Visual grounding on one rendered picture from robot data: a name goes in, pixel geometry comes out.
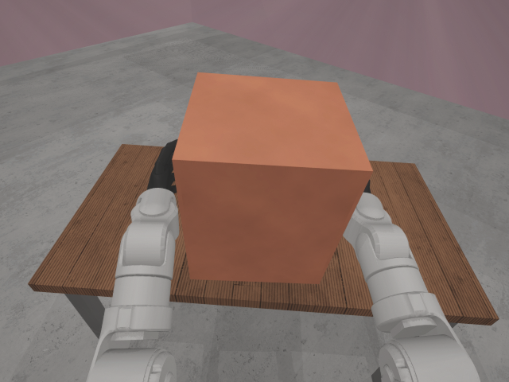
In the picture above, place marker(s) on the left robot forearm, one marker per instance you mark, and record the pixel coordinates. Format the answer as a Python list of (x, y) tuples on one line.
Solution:
[(140, 304)]

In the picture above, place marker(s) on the right robot forearm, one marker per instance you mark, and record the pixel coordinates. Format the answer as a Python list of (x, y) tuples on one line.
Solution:
[(402, 305)]

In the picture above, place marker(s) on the right robot upper arm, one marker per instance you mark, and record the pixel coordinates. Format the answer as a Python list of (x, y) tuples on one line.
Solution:
[(435, 358)]

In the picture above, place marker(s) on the robot right hand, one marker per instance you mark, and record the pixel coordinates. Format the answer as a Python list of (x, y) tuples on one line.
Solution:
[(367, 189)]

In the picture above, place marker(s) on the table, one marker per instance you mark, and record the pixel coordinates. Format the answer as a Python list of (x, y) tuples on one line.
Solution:
[(82, 262)]

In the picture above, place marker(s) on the robot left hand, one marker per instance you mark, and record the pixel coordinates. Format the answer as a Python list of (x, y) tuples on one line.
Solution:
[(162, 176)]

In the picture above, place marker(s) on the carton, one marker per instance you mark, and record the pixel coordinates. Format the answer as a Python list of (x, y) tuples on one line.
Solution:
[(268, 173)]

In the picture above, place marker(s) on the left robot upper arm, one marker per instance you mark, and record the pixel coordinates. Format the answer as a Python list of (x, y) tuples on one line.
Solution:
[(135, 365)]

